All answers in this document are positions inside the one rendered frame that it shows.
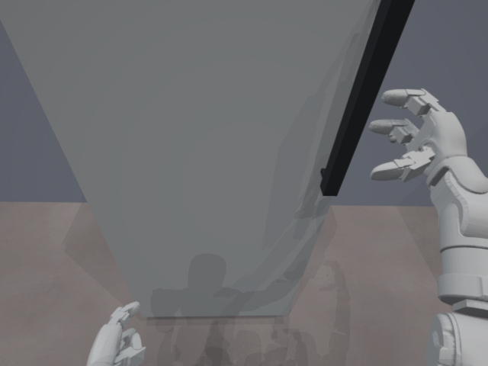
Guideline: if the fridge door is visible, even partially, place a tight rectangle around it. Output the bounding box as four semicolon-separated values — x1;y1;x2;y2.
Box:
0;0;381;317

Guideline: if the right robot hand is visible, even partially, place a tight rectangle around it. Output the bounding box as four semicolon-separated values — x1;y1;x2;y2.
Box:
368;88;467;182

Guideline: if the robot right upper arm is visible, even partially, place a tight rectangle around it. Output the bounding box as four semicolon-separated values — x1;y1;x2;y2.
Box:
425;312;488;366

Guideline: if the right robot forearm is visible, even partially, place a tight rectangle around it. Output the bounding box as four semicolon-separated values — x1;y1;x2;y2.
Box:
426;156;488;320

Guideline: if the left robot hand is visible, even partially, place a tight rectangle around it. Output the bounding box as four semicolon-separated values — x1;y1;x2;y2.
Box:
86;301;146;366

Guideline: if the handle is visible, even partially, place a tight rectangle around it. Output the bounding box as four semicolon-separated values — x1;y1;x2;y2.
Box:
320;0;415;196

